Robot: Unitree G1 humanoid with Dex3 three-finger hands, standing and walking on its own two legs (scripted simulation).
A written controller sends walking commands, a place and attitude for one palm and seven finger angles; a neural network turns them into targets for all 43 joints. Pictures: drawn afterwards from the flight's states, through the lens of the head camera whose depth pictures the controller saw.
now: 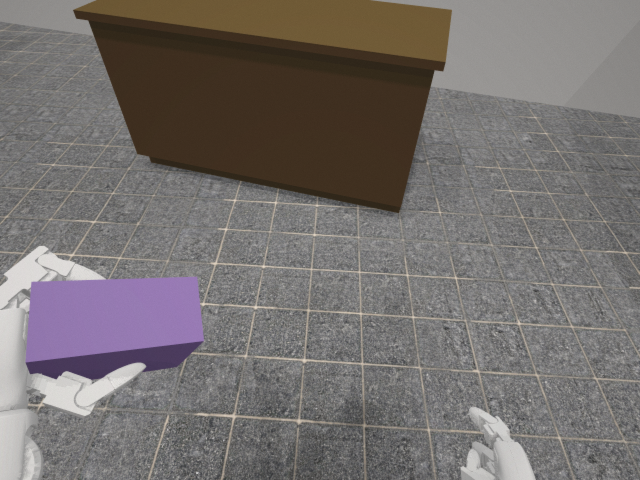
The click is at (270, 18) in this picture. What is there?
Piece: table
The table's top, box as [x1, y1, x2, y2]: [73, 0, 451, 70]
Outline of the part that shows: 73,10 76,18 436,70 442,70 444,66 451,10 372,0 96,0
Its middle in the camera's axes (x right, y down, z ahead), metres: -0.20 -0.90 +1.55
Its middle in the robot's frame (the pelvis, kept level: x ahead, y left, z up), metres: +1.76 +0.29 -0.03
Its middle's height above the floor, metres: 0.74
